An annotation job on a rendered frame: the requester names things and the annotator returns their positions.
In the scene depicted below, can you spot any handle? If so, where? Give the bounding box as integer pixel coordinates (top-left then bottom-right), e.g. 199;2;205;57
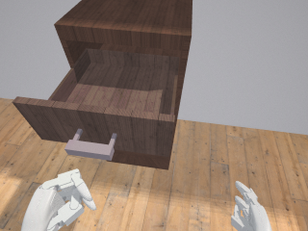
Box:
64;128;117;161

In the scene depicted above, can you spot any left robot hand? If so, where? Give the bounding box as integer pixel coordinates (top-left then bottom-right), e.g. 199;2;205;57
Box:
20;168;97;231

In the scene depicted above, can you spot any cabinet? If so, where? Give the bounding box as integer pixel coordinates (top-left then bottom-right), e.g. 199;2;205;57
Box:
54;0;193;170

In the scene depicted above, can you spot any drawer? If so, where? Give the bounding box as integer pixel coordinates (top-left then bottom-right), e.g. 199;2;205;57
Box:
13;48;180;157

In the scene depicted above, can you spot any right robot hand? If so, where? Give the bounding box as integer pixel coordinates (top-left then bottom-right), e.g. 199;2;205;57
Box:
231;181;272;231

